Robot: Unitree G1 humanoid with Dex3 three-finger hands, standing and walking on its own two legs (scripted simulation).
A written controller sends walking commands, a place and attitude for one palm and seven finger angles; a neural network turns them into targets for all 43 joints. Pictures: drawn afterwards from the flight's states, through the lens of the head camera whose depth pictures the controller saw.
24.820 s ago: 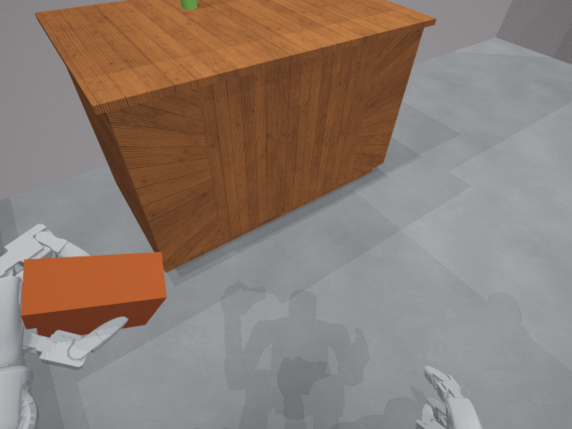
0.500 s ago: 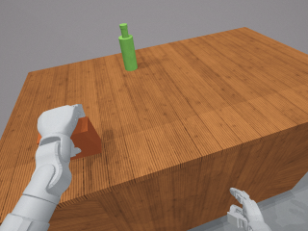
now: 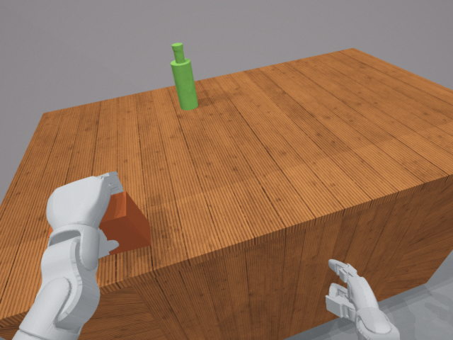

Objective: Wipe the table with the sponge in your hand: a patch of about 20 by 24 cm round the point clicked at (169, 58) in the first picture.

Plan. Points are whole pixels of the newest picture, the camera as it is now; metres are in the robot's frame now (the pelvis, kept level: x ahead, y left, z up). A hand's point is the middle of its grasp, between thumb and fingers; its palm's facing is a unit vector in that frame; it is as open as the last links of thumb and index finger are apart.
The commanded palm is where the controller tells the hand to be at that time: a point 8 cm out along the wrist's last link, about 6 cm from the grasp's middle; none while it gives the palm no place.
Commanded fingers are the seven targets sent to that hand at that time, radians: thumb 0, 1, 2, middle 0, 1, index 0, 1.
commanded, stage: slide across to the third lane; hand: left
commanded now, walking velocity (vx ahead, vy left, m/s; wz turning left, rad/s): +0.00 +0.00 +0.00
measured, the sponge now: (110, 233) +0.26 +0.26 +0.09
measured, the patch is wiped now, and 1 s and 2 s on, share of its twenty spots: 0.65 0.65 0.85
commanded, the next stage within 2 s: wipe forward along the third lane in 0.74 s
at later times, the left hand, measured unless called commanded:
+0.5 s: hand (115, 215) +0.26 +0.23 +0.14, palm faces +0.12 -0.09 -0.99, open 9.4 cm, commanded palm +0.23 +0.21 +0.20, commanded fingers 0.00 0.10 1.30 -1.20 -1.60 -1.20 -1.60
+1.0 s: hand (157, 201) +0.29 +0.16 +0.15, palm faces +0.17 -0.23 -0.96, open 9.4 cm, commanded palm +0.26 +0.18 +0.20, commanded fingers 0.00 0.10 1.30 -1.20 -1.60 -1.20 -1.60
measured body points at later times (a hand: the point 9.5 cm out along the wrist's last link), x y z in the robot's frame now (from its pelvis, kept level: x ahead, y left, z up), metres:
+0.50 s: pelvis -0.02 -0.01 +0.00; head -0.05 -0.07 +0.44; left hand +0.25 +0.23 +0.20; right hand +0.24 -0.20 -0.07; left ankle +0.03 +0.13 -0.73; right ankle -0.02 -0.09 -0.73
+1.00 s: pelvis -0.01 -0.01 +0.00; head -0.06 -0.06 +0.45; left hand +0.27 +0.17 +0.20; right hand +0.25 -0.20 -0.05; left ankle +0.03 +0.13 -0.73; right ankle -0.02 -0.09 -0.73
